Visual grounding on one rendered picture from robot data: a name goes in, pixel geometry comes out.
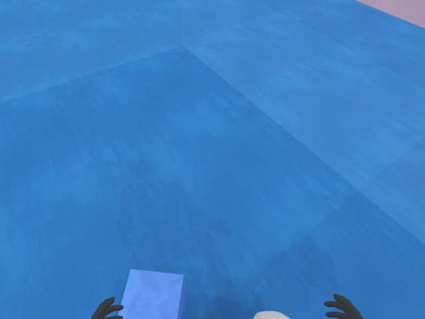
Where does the robot right hand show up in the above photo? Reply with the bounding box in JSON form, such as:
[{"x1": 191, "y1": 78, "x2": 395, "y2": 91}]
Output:
[{"x1": 324, "y1": 294, "x2": 364, "y2": 319}]

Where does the carton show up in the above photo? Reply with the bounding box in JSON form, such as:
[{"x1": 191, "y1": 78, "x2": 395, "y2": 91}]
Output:
[{"x1": 118, "y1": 269, "x2": 186, "y2": 319}]

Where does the robot left hand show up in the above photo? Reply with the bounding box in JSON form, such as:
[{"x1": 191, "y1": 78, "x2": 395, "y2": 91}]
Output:
[{"x1": 91, "y1": 297, "x2": 124, "y2": 319}]

